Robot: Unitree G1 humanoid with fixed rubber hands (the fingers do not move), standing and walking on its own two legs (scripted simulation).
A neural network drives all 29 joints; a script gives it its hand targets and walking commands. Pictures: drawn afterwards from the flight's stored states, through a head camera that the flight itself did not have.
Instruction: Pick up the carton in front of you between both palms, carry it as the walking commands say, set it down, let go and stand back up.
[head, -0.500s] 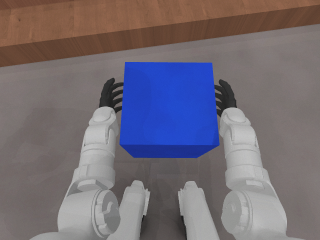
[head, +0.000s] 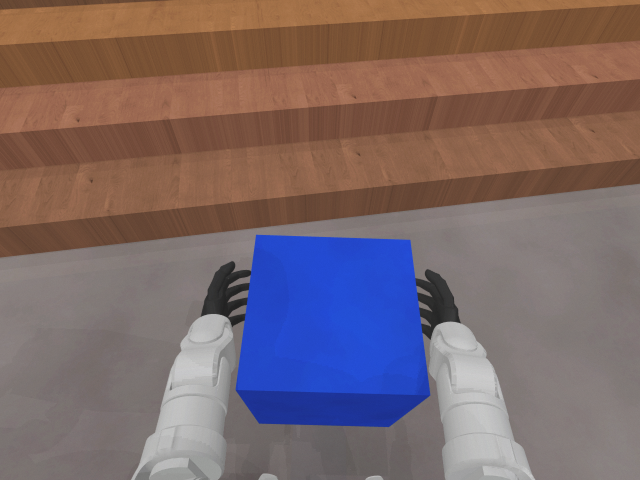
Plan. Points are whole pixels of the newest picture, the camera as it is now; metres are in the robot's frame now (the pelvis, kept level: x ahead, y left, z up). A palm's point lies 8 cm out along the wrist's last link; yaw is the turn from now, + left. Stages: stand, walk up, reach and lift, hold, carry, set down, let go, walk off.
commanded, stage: reach and lift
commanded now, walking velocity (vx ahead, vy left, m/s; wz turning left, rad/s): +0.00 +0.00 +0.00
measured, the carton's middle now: (328, 339) +0.34 +0.00 -0.09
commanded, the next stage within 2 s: hold in 1.34 s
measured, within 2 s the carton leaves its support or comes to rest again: neither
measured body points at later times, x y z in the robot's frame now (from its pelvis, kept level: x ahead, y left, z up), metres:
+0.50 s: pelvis +0.01 +0.00 +0.05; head -0.03 +0.00 +0.50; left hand +0.32 +0.15 +0.07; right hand +0.31 -0.15 +0.06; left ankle +0.02 +0.13 -0.69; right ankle +0.03 -0.13 -0.69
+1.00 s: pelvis +0.02 +0.00 +0.05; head -0.01 +0.00 +0.50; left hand +0.32 +0.15 +0.08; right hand +0.32 -0.15 +0.07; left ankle +0.02 +0.13 -0.69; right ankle +0.03 -0.13 -0.69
